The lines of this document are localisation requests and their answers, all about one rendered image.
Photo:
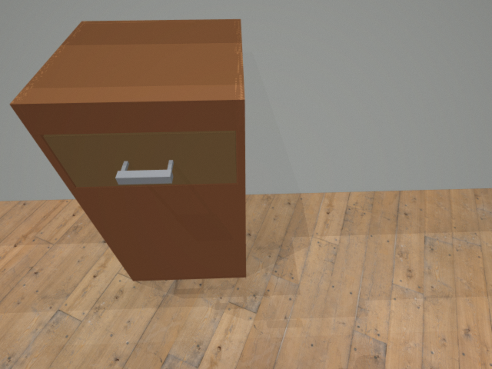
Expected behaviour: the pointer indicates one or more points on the drawer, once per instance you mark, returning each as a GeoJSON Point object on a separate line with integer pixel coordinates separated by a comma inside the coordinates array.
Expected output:
{"type": "Point", "coordinates": [200, 157]}

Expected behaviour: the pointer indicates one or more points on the cabinet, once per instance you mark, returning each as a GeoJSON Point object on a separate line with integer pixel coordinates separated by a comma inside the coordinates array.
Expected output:
{"type": "Point", "coordinates": [151, 76]}

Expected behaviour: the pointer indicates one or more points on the handle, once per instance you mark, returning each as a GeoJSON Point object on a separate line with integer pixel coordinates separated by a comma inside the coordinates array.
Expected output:
{"type": "Point", "coordinates": [124, 177]}

